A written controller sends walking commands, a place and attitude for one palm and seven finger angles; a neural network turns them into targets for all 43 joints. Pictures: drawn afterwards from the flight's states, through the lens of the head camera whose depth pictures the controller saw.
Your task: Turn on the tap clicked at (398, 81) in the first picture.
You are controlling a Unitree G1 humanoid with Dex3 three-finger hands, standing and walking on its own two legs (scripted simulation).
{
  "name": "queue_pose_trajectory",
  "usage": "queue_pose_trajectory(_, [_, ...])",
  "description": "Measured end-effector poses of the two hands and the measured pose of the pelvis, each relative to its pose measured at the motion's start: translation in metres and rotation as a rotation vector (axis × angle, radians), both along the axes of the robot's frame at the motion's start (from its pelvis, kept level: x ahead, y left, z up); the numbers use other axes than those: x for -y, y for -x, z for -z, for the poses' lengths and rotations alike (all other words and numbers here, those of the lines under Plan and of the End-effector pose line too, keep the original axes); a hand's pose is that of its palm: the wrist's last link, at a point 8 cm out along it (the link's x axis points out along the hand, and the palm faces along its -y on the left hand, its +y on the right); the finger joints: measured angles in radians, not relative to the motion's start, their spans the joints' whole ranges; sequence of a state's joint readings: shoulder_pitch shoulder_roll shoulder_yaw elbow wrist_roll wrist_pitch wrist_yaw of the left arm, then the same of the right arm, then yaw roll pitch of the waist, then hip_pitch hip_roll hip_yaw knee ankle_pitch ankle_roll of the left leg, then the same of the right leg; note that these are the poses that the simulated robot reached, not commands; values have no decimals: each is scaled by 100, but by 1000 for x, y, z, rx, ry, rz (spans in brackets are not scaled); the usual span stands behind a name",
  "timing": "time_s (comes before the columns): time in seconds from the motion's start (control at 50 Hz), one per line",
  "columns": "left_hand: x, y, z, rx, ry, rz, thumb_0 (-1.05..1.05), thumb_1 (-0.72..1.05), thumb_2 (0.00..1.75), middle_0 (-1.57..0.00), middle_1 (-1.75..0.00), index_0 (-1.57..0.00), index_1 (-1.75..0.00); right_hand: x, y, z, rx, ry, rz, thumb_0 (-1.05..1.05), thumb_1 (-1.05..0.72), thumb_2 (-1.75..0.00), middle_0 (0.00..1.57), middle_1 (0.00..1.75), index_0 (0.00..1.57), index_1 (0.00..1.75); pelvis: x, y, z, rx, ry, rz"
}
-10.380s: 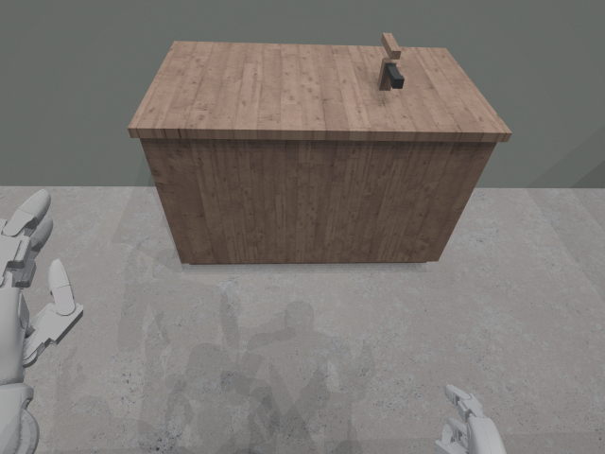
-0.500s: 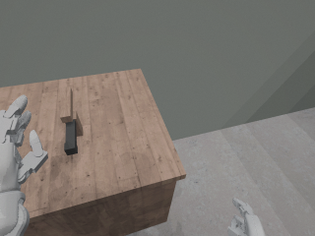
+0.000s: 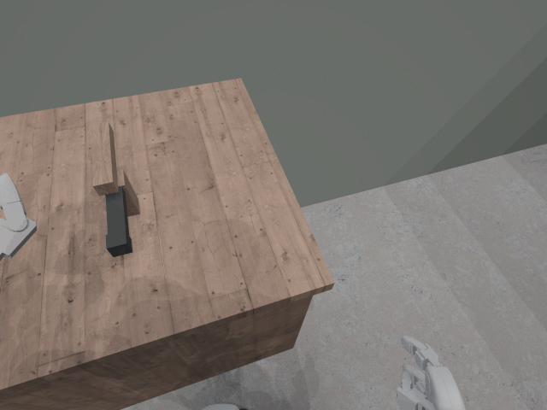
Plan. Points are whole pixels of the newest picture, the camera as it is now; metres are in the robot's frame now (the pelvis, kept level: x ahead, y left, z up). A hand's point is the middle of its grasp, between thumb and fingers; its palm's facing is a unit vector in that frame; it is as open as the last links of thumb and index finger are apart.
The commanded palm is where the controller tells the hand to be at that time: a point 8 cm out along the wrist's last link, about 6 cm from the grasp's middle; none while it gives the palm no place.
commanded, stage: look again from close up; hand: left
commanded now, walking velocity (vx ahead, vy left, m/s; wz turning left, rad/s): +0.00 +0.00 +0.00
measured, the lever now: (119, 243) +0.32 +0.27 +0.02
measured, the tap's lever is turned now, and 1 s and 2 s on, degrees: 0 0 0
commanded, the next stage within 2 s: shuffle to correct the standing spot in 0.12 s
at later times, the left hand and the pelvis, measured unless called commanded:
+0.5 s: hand (55, 225) +0.26 +0.26 +0.18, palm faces +0.34 -0.82 -0.45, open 7.4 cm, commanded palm +0.19 +0.29 +0.18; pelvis +0.03 +0.01 +0.00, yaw +1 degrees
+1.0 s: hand (92, 363) +0.14 +0.17 +0.17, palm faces +0.40 -0.84 -0.36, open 7.4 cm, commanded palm +0.08 +0.20 +0.18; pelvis -0.07 -0.09 +0.00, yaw +1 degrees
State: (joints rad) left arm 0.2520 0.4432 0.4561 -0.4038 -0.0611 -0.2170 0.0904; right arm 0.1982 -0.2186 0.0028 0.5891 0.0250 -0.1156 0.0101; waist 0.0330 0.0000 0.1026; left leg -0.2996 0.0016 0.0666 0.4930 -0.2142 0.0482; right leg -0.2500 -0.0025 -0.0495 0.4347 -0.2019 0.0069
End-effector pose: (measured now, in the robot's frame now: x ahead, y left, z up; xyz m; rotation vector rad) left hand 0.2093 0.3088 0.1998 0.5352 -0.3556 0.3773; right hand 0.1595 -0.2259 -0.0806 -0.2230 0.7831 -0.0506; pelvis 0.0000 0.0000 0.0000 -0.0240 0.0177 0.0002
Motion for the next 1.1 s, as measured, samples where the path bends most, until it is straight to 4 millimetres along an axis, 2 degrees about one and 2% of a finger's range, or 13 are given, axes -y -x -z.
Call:
queue_pose_trajectory(0.04, [20,0,21,-98,39,87,1,90,90,-20,-30,-20,-30,-7,-4,-1,18,-14,16,1,-91,-90,20,30,20,30,-8,-8,0,-2,-2,9])
queue_pose_trajectory(0.08, [29,2,40,-186,64,147,1,89,90,-20,-30,-20,-30,-15,-8,-2,21,-13,27,1,-91,-90,20,30,20,30,-12,-16,0,-4,-4,8])
queue_pose_trajectory(0.14, [20,1,53,-235,56,154,1,88,90,-21,-30,-21,-30,-26,-17,-5,11,8,12,1,-91,-90,20,30,20,30,-14,-24,1,-4,-7,-5])
queue_pose_trajectory(0.2, [-3,-6,44,-178,18,87,2,88,90,-22,-30,-22,-30,-35,-31,-7,5,32,-33,1,-91,-90,20,30,20,30,-15,-29,2,-6,-5,-23])
queue_pose_trajectory(0.28, [-20,-11,15,-38,-27,15,2,88,90,-22,-30,-22,-30,-44,-52,-10,37,33,-94,1,-91,-90,20,30,20,30,-18,-34,2,-2,-3,-31])
queue_pose_trajectory(0.38, [-2,-12,-6,45,-30,57,2,89,90,-21,-30,-21,-30,-51,-69,-18,103,-8,-111,1,-91,-90,20,30,20,30,-21,-39,1,9,0,-19])
queue_pose_trajectory(0.48, [12,-12,3,-37,-13,84,1,89,90,-21,-30,-21,-30,-45,-70,-19,119,-40,-84,1,-91,-90,20,30,20,30,-10,-36,-1,5,7,-17])
queue_pose_trajectory(0.54, [16,-6,13,-86,-2,75,1,89,90,-21,-30,-21,-30,-34,-62,-18,103,-31,-79,1,-91,-90,20,30,20,30,1,-26,-1,2,17,-22])
queue_pose_trajectory(0.62, [34,14,20,-110,0,95,1,89,90,-21,-30,-21,-30,-12,-44,-16,83,4,-84,1,-91,-90,20,30,20,30,17,-8,2,-3,17,-21])
queue_pose_trajectory(0.8, [86,77,1,-69,-81,128,1,88,90,-21,-30,-21,-30,42,8,1,77,13,-60,1,-91,-90,20,30,20,30,58,35,10,27,3,-15])
queue_pose_trajectory(0.86, [91,91,0,-49,-22,86,1,88,90,-21,-30,-21,-30,59,30,0,59,18,-18,1,-91,-90,20,30,20,30,68,46,6,20,-39,-5])
queue_pose_trajectory(0.96, [94,105,13,-69,87,10,1,88,90,-21,-30,-21,-30,81,63,-11,57,46,1,1,-91,-90,20,30,20,30,84,63,-1,3,-100,-14])
queue_pose_trajectory(1.1, [113,129,28,-45,142,44,1,89,90,-21,-30,-21,-30,106,102,-13,78,99,15,1,-91,-90,20,30,20,30,92,97,7,23,-64,-39])
